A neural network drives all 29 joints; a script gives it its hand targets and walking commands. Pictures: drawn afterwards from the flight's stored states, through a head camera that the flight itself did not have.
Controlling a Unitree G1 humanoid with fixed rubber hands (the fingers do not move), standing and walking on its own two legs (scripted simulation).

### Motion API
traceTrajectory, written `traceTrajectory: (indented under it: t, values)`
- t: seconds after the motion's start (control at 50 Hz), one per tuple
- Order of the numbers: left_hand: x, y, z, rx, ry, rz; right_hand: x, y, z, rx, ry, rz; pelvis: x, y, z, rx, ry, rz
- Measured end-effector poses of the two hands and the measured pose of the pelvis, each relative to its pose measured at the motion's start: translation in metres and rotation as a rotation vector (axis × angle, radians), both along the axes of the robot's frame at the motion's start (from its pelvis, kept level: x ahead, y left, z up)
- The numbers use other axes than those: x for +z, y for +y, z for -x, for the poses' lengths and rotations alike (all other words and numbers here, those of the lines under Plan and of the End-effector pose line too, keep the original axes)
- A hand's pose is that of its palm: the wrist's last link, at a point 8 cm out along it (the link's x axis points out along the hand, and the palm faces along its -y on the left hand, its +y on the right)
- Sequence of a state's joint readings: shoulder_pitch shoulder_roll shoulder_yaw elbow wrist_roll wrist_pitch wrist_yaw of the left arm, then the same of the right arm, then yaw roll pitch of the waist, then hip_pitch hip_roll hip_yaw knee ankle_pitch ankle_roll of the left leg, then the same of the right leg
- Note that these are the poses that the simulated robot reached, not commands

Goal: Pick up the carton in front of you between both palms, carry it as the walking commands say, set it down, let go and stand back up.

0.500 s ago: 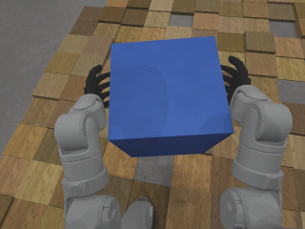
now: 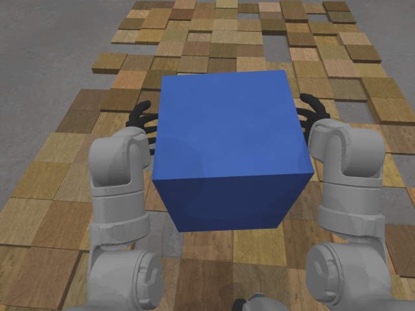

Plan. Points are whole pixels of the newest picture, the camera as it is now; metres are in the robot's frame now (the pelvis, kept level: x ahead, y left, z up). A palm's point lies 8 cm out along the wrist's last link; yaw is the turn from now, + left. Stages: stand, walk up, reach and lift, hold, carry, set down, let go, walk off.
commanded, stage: carry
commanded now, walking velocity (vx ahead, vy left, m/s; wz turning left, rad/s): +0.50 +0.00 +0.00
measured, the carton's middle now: (225, 160) +0.39 -0.01 +0.08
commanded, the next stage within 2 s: none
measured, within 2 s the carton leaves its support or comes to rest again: neither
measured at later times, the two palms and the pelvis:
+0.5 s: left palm (146, 32) +0.71 +0.16 +0.17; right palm (270, 35) +0.68 -0.14 +0.17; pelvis +0.33 +0.03 +0.04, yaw +0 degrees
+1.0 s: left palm out of the picture +1.04 +0.16 +0.15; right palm out of the picture +1.07 -0.14 +0.15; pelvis +0.68 -0.02 +0.03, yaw +1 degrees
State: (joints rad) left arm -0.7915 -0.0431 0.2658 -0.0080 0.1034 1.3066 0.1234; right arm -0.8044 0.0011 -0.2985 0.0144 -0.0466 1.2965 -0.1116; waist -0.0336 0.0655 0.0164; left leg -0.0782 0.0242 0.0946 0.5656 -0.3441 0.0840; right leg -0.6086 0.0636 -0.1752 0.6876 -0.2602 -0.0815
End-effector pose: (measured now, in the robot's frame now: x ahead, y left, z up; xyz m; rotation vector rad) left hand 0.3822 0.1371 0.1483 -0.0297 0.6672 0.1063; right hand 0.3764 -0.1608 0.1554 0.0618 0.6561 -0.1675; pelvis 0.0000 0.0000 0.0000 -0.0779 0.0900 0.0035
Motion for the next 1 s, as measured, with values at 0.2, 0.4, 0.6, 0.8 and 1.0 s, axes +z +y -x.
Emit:
traceTrajectory:
  t: [0.2,0.4,0.6,0.8,1.0]
  values:
    - [-0.022,0.051,-0.081,0.192,0.094,0.016,-0.017,0.056,-0.139,0.164,0.094,0.002,0.028,-0.016,-0.118,0.027,0.012,-0.057]
    - [-0.005,0.045,-0.251,0.031,0.024,0.001,-0.009,0.045,-0.255,0.049,0.023,0.049,0.026,0.022,-0.269,0.013,-0.027,-0.077]
    - [0.048,0.003,-0.406,-0.076,-0.051,0.008,0.045,0.004,-0.378,-0.069,-0.049,0.034,0.045,0.031,-0.399,-0.013,0.015,-0.046]
    - [0.063,0.000,-0.550,0.017,-0.067,-0.062,0.056,-0.001,-0.560,0.059,-0.066,0.022,0.014,-0.003,-0.563,0.007,-0.025,-0.103]
    - [0.003,0.021,-0.656,0.123,0.148,-0.037,-0.004,0.022,-0.694,0.132,0.146,-0.002,0.026,-0.021,-0.680,0.010,0.011,-0.116]
